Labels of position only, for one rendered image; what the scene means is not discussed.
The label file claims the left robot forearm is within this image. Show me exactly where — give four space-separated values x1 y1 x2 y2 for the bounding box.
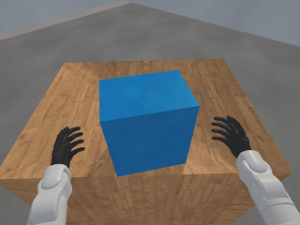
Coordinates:
27 164 73 225

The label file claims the carton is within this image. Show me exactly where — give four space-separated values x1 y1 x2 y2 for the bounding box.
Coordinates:
98 69 200 177

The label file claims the right robot forearm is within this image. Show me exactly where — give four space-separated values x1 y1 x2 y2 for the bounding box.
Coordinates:
235 150 300 225

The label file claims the pedestal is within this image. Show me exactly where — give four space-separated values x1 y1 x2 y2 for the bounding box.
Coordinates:
0 58 293 225

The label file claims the robot right hand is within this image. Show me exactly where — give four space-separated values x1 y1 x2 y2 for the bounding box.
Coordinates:
211 115 252 158

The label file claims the robot left hand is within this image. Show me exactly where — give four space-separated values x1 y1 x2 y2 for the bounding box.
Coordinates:
51 127 85 168

